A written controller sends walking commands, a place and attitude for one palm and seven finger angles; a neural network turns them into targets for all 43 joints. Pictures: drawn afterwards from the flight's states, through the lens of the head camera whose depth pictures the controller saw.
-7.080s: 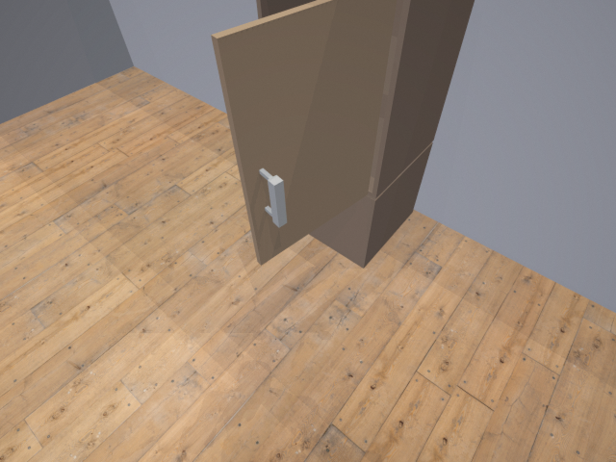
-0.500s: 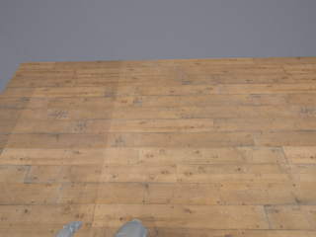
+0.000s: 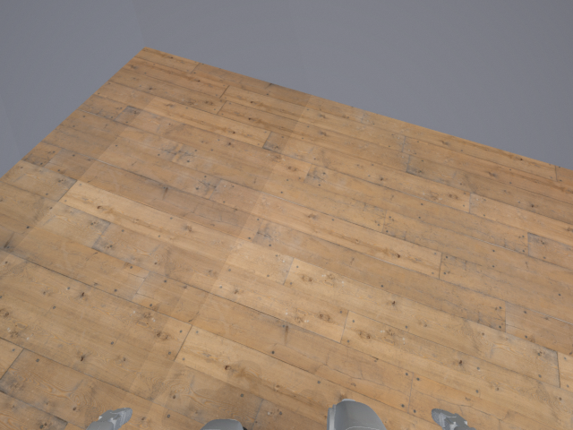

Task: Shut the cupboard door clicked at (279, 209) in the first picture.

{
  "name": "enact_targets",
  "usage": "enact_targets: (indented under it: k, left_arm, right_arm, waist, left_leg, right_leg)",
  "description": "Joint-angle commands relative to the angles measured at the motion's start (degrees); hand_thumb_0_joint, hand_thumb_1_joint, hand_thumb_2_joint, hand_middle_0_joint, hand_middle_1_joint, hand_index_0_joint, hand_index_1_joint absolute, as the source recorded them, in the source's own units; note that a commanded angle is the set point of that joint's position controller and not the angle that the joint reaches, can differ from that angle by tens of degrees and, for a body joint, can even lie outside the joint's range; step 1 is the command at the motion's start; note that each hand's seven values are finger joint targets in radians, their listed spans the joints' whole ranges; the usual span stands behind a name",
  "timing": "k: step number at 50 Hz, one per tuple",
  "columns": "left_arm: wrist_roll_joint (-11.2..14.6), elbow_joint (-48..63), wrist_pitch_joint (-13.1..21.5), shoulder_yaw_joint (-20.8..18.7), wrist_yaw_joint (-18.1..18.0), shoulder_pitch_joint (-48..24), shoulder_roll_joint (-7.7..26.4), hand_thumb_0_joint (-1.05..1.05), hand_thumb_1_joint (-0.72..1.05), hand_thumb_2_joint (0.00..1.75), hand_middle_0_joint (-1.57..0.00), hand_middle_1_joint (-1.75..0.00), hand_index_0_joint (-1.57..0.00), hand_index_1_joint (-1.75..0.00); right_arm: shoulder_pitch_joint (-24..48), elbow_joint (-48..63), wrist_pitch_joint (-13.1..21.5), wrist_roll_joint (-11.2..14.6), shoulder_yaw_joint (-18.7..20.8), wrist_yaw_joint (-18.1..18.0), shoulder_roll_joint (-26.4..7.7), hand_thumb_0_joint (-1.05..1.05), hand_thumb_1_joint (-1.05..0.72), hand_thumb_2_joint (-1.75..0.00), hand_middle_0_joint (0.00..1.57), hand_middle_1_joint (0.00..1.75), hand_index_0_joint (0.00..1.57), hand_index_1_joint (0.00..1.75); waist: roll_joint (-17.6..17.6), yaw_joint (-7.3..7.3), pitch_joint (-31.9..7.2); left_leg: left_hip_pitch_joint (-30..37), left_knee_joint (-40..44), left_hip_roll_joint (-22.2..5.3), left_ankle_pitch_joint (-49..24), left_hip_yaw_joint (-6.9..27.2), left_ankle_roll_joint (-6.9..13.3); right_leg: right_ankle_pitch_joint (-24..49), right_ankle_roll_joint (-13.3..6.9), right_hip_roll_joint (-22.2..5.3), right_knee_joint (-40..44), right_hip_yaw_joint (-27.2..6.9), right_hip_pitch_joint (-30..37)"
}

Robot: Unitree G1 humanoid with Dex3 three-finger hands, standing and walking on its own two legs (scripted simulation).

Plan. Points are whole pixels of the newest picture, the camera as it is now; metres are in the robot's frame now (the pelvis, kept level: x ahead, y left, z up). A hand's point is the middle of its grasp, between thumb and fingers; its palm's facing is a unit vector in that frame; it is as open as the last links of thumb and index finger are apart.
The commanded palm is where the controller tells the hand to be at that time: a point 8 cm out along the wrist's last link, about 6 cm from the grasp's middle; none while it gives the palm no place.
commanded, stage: walk to a spot facing it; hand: left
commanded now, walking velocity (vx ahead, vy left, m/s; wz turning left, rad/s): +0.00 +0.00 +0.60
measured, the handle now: out of the picture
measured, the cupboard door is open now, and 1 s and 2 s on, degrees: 80 80 80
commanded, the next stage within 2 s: none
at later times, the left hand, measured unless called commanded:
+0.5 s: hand out of the picture +0.03 +0.13 -0.15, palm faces +0.30 -0.92 -0.25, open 7.3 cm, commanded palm none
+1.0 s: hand out of the picture +0.00 +0.19 -0.16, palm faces +0.55 -0.79 -0.28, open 7.3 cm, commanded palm none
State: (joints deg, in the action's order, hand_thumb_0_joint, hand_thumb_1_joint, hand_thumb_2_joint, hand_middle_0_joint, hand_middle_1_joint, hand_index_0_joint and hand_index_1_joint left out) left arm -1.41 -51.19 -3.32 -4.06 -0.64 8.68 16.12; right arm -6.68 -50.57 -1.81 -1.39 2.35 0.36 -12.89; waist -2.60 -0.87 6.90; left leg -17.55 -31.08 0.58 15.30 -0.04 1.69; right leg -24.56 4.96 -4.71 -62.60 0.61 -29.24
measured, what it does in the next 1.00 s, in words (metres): steps on the spot, turning left: right foot, then left foot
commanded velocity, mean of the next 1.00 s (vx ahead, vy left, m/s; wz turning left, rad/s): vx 0.00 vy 0.00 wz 0.60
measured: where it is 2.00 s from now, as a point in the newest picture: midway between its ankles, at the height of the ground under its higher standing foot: outside the picture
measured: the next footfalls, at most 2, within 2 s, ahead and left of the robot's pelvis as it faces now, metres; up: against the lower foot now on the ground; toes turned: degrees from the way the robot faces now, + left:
right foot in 0.20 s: +0.05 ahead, -0.15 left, +0.00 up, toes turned +5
left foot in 0.66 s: +0.00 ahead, +0.06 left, +0.00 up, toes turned +30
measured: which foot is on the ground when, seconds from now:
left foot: down 0.00-0.20, up 0.22-0.64, down 0.66-1.00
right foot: up 0.00-0.18, down 0.20-0.66, up 0.68-1.00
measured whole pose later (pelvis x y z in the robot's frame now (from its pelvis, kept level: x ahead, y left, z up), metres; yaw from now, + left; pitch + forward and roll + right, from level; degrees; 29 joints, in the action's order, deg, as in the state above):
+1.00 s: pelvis +0.02 -0.06 +0.00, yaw +34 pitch +2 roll +0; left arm -1.1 -49.8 -3.0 -3.8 -0.7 6.8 15.5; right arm -9.8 -52.2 -2.0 -1.6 2.5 0.5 -12.2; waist -0.9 0.4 5.7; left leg -16.6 -28.8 1.4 14.0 3.9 0.6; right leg -24.2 5.1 -3.6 -51.0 -0.6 -25.6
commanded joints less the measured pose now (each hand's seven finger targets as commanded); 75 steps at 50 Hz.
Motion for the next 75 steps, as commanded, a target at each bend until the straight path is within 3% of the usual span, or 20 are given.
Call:
enact_targets:
  k: [1,8,9,10,11,16,26,30,32,33,34,40,48,52,53,55,56,61,71,75]
  left_arm:
    - [0.28,5.32,1.40,-0.45,0.13,-1.30,3.01,0.00,0.90,0.90,-0.20,-0.30,-0.20,-0.30]
    - [0.99,5.07,2.49,-0.57,-0.23,3.69,3.30,0.00,0.90,0.90,-0.20,-0.30,-0.20,-0.30]
    - [0.74,4.55,3.19,-1.13,-0.53,6.52,5.46,0.00,0.90,0.90,-0.20,-0.30,-0.20,-0.30]
    - [-0.29,4.45,3.84,-2.32,-1.14,8.16,11.27,0.00,0.90,0.90,-0.20,-0.30,-0.20,-0.30]
    - [-0.21,5.02,3.65,-2.09,-1.33,7.61,13.11,0.00,0.90,0.90,-0.20,-0.30,-0.20,-0.30]
    - [0.56,6.21,4.05,-0.01,-1.39,0.83,4.92,0.00,0.90,0.90,-0.20,-0.30,-0.20,-0.30]
    - [-0.33,2.84,4.14,-1.28,-1.32,7.94,7.33,0.00,0.90,0.90,-0.20,-0.30,-0.20,-0.30]
    - [-0.05,2.54,3.86,-1.95,-0.81,6.58,8.68,0.00,0.90,0.90,-0.20,-0.30,-0.20,-0.30]
    - [0.62,3.38,3.37,-1.80,-0.35,4.84,6.69,0.00,0.90,0.90,-0.20,-0.30,-0.20,-0.30]
    - [0.98,6.17,2.92,-0.46,-0.03,1.95,2.54,0.00,0.90,0.90,-0.20,-0.30,-0.20,-0.30]
    - [0.36,7.29,2.04,-0.35,-0.40,-1.23,4.02,0.00,0.90,0.90,-0.20,-0.30,-0.20,-0.30]
    - [0.04,3.32,1.14,-1.10,0.23,2.08,4.23,0.00,0.90,0.90,-0.20,-0.30,-0.20,-0.30]
    - [0.58,6.22,1.59,-0.17,-0.02,-2.86,2.67,0.00,0.90,0.90,-0.20,-0.30,-0.20,-0.30]
    - [1.05,5.43,2.37,-0.38,-0.22,1.81,2.88,0.00,0.90,0.90,-0.20,-0.30,-0.20,-0.30]
    - [1.04,4.66,2.89,-0.76,-0.39,4.93,4.03,0.00,0.90,0.90,-0.20,-0.30,-0.20,-0.30]
    - [-0.35,4.48,3.76,-2.42,-1.21,8.07,12.63,0.00,0.90,0.90,-0.20,-0.30,-0.20,-0.30]
    - [0.03,4.86,3.58,-1.90,-1.48,7.07,11.90,0.00,0.90,0.90,-0.20,-0.30,-0.20,-0.30]
    - [0.43,6.28,3.86,-0.19,-1.32,-0.26,4.57,0.00,0.90,0.90,-0.20,-0.30,-0.20,-0.30]
    - [-0.35,2.61,4.06,-1.56,-1.23,7.97,7.38,0.00,0.90,0.90,-0.20,-0.30,-0.20,-0.30]
    - [0.15,2.37,3.80,-2.16,-0.69,6.44,8.58,0.00,0.90,0.90,-0.20,-0.30,-0.20,-0.30]
  right_arm:
    - [-3.52,2.87,0.81,0.10,3.81,-0.98,-13.02,0.00,-0.90,-0.90,0.20,0.30,0.20,0.30]
    - [-0.07,3.87,-0.04,0.34,4.54,-0.68,-12.66,0.00,-0.90,-0.90,0.20,0.30,0.20,0.30]
    - [-0.10,4.28,0.05,0.83,4.34,-0.49,-10.74,0.00,-0.90,-0.90,0.20,0.30,0.20,0.30]
    - [-1.05,5.20,0.19,1.40,3.79,-0.14,-6.55,0.00,-0.90,-0.90,0.20,0.30,0.20,0.30]
    - [-0.14,5.91,0.02,1.00,4.07,-0.06,-7.77,0.00,-0.90,-0.90,0.20,0.30,0.20,0.30]
    - [-1.90,1.74,-1.79,0.69,3.37,1.19,-6.24,0.00,-0.90,-0.90,0.20,0.30,0.20,0.30]
    - [4.84,3.15,-1.41,0.84,1.98,1.55,-4.28,0.00,-0.90,-0.90,0.20,0.30,0.20,0.30]
    - [1.42,3.03,-0.70,0.79,2.00,1.29,-5.43,0.00,-0.90,-0.90,0.20,0.30,0.20,0.30]
    - [-6.28,1.54,0.07,0.29,3.60,1.04,-10.99,0.00,-0.90,-0.90,0.20,0.30,0.20,0.30]
    - [-10.11,1.27,0.16,-0.02,5.22,0.50,-17.54,0.00,-0.90,-0.90,0.20,0.30,0.20,0.30]
    - [-11.92,0.02,-0.25,0.31,5.11,-0.03,-18.34,0.00,-0.90,-0.90,0.20,0.30,0.20,0.30]
    - [-1.89,3.06,0.92,0.42,3.01,-1.35,-12.11,0.00,-0.90,-0.90,0.20,0.30,0.20,0.30]
    - [-4.43,2.00,0.62,-0.06,4.00,-0.90,-12.81,0.00,-0.90,-0.90,0.20,0.30,0.20,0.30]
    - [-1.68,2.90,0.13,0.21,4.46,-0.87,-12.35,0.00,-0.90,-0.90,0.20,0.30,0.20,0.30]
    - [-0.52,3.40,0.13,0.62,4.41,-0.79,-11.68,0.00,-0.90,-0.90,0.20,0.30,0.20,0.30]
    - [-0.58,5.44,0.40,1.28,3.60,-0.24,-5.63,0.00,-0.90,-0.90,0.20,0.30,0.20,0.30]
    - [-0.52,5.25,-0.07,0.81,4.16,-0.12,-8.60,0.00,-0.90,-0.90,0.20,0.30,0.20,0.30]
    - [-2.30,1.22,-1.94,0.54,3.45,1.30,-5.67,0.00,-0.90,-0.90,0.20,0.30,0.20,0.30]
    - [4.00,2.92,-1.14,0.84,2.03,1.48,-3.94,0.00,-0.90,-0.90,0.20,0.30,0.20,0.30]
    - [-0.18,2.42,-0.37,0.68,2.20,1.22,-5.53,0.00,-0.90,-0.90,0.20,0.30,0.20,0.30]
  waist:
    - [10.15,2.30,-10.26]
    - [11.82,-0.76,-10.97]
    - [6.02,-2.12,-12.35]
    - [-12.28,-2.79,-13.96]
    - [-15.63,-2.97,-12.76]
    - [-8.45,1.80,-8.87]
    - [-8.01,-1.75,-8.92]
    - [-6.95,0.40,-10.28]
    - [5.61,5.24,-14.46]
    - [21.37,7.54,-14.07]
    - [14.36,7.54,-14.32]
    - [10.18,1.33,-9.57]
    - [12.49,2.69,-10.02]
    - [13.34,0.35,-11.06]
    - [10.43,-1.59,-11.97]
    - [-16.48,-3.48,-12.84]
    - [-11.24,-2.76,-12.09]
    - [-8.00,1.96,-6.75]
    - [-8.84,-1.98,-9.33]
    - [-7.31,1.02,-11.18]
  left_leg:
    - [9.52,9.61,-13.22,-23.35,13.76,7.49]
    - [-1.25,3.68,-9.47,-19.71,17.44,4.87]
    - [-6.73,-0.83,-6.39,-11.83,15.63,2.14]
    - [-17.20,-14.30,1.98,7.85,5.20,-2.98]
    - [-17.06,-28.27,2.62,22.23,2.58,-4.31]
    - [-16.70,-38.65,-2.11,8.50,1.06,-6.24]
    - [-10.15,-15.61,-2.20,10.90,-4.78,-5.73]
    - [0.25,-3.99,-1.05,4.25,-6.92,-4.02]
    - [17.21,7.03,-8.23,-12.42,3.39,0.17]
    - [21.65,10.23,-24.08,-33.55,25.36,9.28]
    - [19.41,9.25,-26.92,-36.17,24.90,13.41]
    - [10.04,11.09,-13.43,-25.43,11.92,6.66]
    - [9.11,8.68,-12.02,-25.57,15.72,7.41]
    - [2.33,4.57,-9.88,-24.73,18.34,5.60]
    - [-2.04,1.54,-7.74,-19.24,17.34,3.51]
    - [-18.84,-21.55,4.75,20.15,1.70,-4.58]
    - [-16.22,-32.47,1.06,21.43,4.33,-4.11]
    - [-16.03,-38.53,-2.19,7.41,0.71,-6.13]
    - [-9.64,-13.83,-1.95,11.10,-5.18,-5.57]
    - [2.47,-0.18,-0.55,1.60,-7.19,-3.71]
  right_leg:
    - [0.84,0.50,0.90,5.66,-0.29,-0.48]
    - [8.92,-0.93,4.82,31.78,1.74,19.60]
    - [13.40,-1.67,0.98,40.33,-1.57,27.72]
    - [18.42,-6.74,-15.25,46.24,-17.80,35.36]
    - [26.70,-12.75,-24.99,46.41,-22.81,27.80]
    - [39.63,-10.47,-12.35,41.56,-1.35,24.86]
    - [43.41,-12.22,-16.28,38.86,2.68,29.77]
    - [38.87,-9.96,-16.72,33.62,5.98,24.50]
    - [23.03,-4.18,-11.53,17.40,11.15,10.93]
    - [-13.61,0.29,-2.46,3.62,10.30,-5.02]
    - [-14.42,-0.85,-2.59,-2.20,1.92,-6.28]
    - [2.77,0.22,-1.27,-4.75,-1.08,-3.82]
    - [-0.46,0.32,2.22,13.57,0.39,3.15]
    - [5.95,-0.74,4.97,28.77,1.60,16.16]
    - [12.30,-0.94,3.69,37.06,0.99,23.47]
    - [22.88,-10.69,-22.36,46.73,-22.86,33.30]
    - [27.40,-14.46,-25.13,45.67,-20.44,26.05]
    - [31.47,-10.58,-12.53,43.69,-0.50,21.89]
    - [44.02,-12.20,-16.70,38.17,3.49,30.60]
    - [41.01,-8.78,-16.03,30.59,7.82,24.82]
